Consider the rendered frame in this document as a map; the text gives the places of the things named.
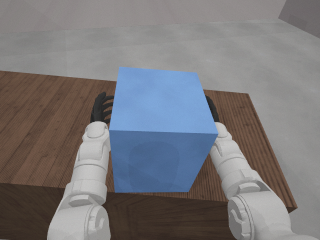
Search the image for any carton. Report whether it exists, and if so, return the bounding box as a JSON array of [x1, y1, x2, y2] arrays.
[[109, 67, 219, 193]]

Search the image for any pedestal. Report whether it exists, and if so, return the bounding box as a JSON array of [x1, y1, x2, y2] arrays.
[[0, 70, 298, 240]]

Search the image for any robot right upper arm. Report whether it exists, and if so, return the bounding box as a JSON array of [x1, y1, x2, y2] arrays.
[[227, 191, 319, 240]]

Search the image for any robot left upper arm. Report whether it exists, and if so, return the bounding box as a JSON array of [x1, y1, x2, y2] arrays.
[[48, 204, 111, 240]]

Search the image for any robot left hand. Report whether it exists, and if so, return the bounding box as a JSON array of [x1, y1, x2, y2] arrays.
[[90, 91, 114, 124]]

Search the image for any robot right forearm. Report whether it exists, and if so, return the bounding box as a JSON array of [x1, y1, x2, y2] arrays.
[[209, 122, 291, 228]]

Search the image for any robot left forearm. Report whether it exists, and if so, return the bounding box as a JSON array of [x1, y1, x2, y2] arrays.
[[47, 121, 111, 240]]

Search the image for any robot right hand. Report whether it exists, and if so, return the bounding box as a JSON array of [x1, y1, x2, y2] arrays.
[[205, 95, 220, 123]]

